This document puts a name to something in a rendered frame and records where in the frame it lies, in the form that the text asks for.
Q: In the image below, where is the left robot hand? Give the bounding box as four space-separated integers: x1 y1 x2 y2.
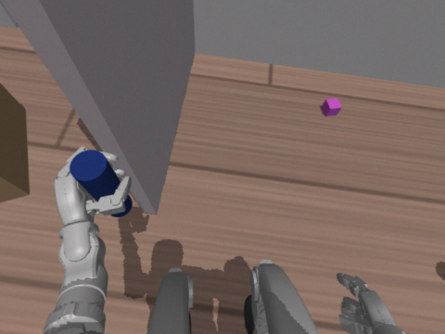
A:
54 146 131 227

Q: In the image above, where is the right robot hand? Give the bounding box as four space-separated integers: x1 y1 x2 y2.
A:
337 273 396 334

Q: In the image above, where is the left robot arm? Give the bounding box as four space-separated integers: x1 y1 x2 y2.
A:
42 221 108 334

